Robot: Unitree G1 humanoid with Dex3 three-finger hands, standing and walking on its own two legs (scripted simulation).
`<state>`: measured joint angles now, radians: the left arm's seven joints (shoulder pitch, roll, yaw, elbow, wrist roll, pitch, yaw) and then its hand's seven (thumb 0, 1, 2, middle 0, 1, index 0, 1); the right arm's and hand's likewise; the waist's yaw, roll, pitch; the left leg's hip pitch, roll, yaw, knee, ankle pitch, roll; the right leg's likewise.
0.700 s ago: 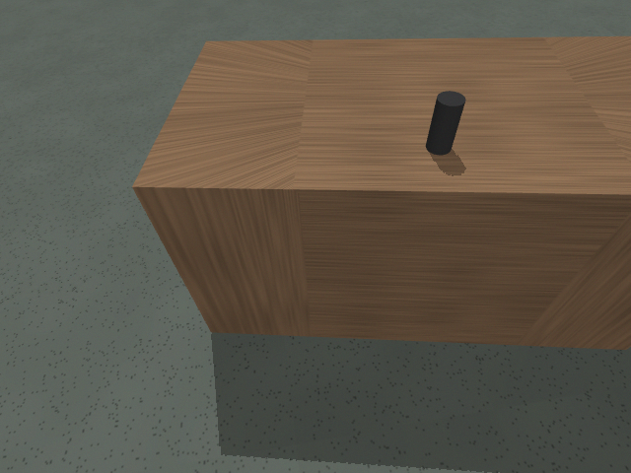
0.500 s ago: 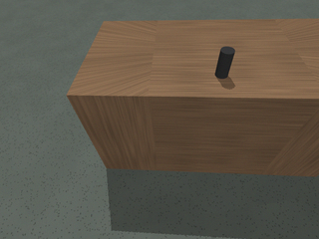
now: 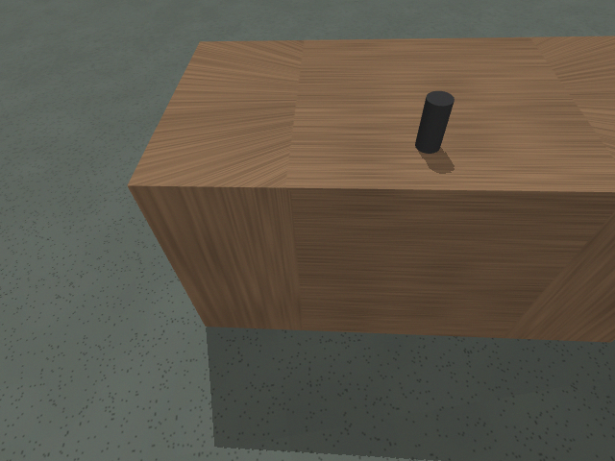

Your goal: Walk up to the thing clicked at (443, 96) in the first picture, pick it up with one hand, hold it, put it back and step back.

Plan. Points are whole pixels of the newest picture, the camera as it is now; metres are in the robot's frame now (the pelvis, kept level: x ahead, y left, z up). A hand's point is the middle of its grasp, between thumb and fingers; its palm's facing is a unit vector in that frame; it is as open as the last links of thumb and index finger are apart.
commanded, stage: stand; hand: right
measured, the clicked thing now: (433, 123) +0.76 -0.24 -0.02
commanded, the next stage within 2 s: walk up in 0.42 s
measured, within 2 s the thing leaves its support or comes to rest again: neither
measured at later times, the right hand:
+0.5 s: hand out of the picture +0.08 -0.25 -0.16, palm faces -0.02 +0.94 -0.33, open 7.4 cm
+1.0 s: hand (524, 426) +0.19 -0.29 -0.16, palm faces +0.00 +0.95 -0.32, open 7.4 cm
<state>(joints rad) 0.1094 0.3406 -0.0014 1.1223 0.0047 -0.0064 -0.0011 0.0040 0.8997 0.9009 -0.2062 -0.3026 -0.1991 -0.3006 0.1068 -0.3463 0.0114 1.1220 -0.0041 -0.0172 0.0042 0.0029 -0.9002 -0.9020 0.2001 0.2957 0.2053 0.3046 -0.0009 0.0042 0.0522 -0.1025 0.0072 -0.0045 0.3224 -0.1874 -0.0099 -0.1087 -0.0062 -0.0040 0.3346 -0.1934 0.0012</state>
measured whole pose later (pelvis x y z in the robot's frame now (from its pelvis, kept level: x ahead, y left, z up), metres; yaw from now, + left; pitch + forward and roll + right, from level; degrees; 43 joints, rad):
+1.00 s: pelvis +0.12 -0.03 -0.01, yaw -3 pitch -4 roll -1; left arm 0.32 0.37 0.05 0.85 0.01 -0.06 -0.01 0.00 0.90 0.90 -0.21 -0.30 -0.20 -0.30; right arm 0.22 -0.40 -0.07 0.87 -0.01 0.00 0.06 0.01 -0.90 -0.90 0.20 0.30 0.20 0.30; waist 0.01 0.06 0.16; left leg -0.47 0.02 -0.04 0.74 -0.23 0.03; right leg 0.01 0.04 -0.03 0.41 -0.35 -0.04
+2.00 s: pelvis +0.26 +0.01 -0.02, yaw -2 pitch -3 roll +0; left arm 0.11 0.38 0.01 0.99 -0.01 0.01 -0.01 0.00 0.90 0.90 -0.21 -0.30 -0.20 -0.30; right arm 0.15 -0.35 0.00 1.00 0.00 -0.02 0.00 0.00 -0.90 -0.90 0.20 0.30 0.21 0.30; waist 0.00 -0.02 0.09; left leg -0.20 0.01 -0.04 0.62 -0.37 -0.01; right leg -0.29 -0.05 0.00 0.59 -0.25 0.04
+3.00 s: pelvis +0.26 -0.01 +0.00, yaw -2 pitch -2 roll +0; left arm 0.08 0.34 0.02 1.14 0.01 0.00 -0.01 0.00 0.90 0.90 -0.21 -0.30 -0.20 -0.30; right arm 0.12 -0.35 0.00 1.13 -0.01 -0.01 0.01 0.00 -0.90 -0.90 0.20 0.30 0.21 0.30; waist -0.01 0.00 0.06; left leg -0.09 0.03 -0.04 0.35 -0.22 -0.04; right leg -0.19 -0.04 -0.01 0.37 -0.14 0.02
